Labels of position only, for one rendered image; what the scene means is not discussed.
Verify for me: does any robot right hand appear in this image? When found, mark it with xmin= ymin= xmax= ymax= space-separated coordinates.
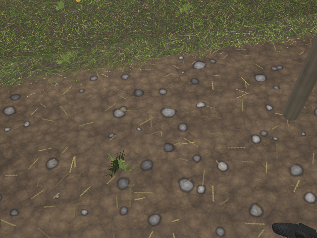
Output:
xmin=271 ymin=222 xmax=317 ymax=238

